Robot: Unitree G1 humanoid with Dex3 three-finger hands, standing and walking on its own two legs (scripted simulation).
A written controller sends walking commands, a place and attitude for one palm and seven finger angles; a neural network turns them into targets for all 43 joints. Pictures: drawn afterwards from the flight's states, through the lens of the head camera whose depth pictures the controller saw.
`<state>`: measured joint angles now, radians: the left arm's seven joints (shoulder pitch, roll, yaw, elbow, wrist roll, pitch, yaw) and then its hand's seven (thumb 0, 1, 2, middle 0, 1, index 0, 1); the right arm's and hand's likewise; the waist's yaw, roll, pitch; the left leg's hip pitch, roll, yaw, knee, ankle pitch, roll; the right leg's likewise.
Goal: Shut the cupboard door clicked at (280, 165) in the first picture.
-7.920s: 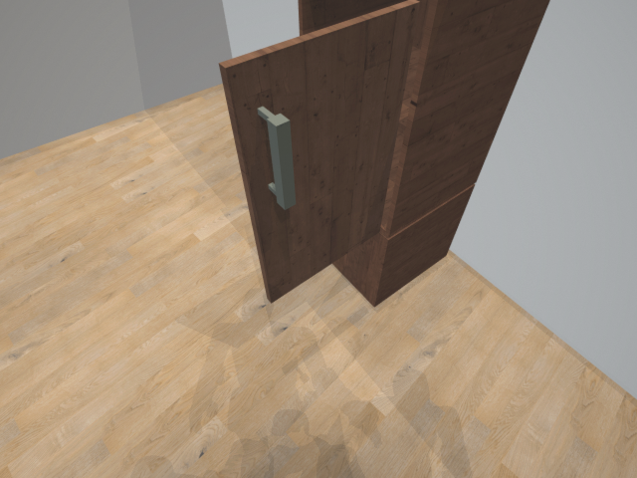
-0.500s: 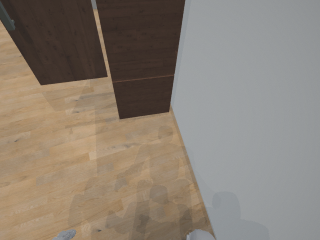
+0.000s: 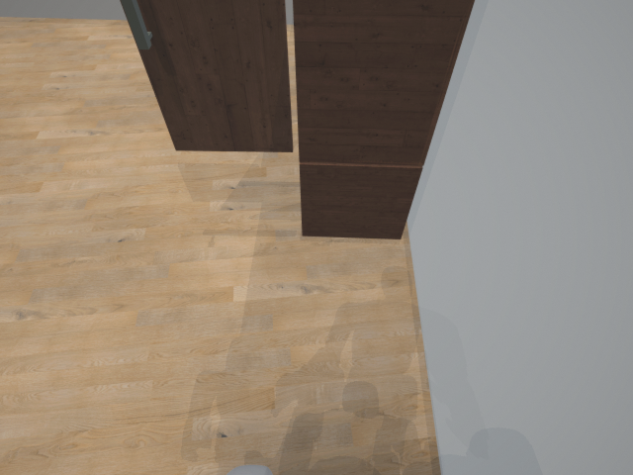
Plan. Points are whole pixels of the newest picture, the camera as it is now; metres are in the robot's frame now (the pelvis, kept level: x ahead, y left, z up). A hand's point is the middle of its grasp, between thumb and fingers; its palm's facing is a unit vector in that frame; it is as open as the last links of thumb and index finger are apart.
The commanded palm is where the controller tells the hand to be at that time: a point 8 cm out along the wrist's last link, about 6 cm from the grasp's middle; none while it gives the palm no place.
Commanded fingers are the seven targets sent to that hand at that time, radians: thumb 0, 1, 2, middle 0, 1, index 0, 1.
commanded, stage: take the last steps up to it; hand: left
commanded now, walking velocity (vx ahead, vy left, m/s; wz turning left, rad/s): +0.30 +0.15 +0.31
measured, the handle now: (134, 5) +0.98 +0.49 +0.09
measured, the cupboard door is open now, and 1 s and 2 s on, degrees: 91 91 91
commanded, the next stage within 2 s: come to a stop and stand still in 1.56 s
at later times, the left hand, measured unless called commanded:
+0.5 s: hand (180, 457) +0.15 +0.21 -0.16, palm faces +0.15 -0.96 -0.23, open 7.4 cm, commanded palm none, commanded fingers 0.00 0.90 0.90 -0.20 -0.30 -0.20 -0.30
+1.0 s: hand (116, 446) +0.16 +0.32 -0.18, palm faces +0.24 -0.95 -0.18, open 7.4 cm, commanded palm none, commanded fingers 0.00 0.90 0.90 -0.20 -0.30 -0.20 -0.30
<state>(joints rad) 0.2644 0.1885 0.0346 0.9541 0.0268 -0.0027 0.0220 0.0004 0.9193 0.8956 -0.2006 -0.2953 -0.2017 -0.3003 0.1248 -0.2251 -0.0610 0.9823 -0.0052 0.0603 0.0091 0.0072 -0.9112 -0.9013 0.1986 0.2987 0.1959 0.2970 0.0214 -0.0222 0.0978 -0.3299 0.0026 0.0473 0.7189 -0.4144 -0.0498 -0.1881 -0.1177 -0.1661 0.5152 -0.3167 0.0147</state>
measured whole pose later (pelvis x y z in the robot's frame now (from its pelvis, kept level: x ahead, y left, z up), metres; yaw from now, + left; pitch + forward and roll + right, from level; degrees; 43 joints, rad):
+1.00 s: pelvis +0.23 +0.15 -0.01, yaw +9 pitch +1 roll +0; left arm 0.33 0.19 0.06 1.11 0.03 0.00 0.00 0.01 0.91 0.90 -0.20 -0.29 -0.20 -0.30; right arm 0.17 -0.15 -0.04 0.98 -0.02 -0.07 -0.01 0.00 -0.92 -0.90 0.20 0.30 0.20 0.30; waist 0.04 -0.04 0.06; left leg -0.30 0.02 0.17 0.52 -0.23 0.05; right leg -0.44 -0.13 -0.08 1.20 -0.40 0.00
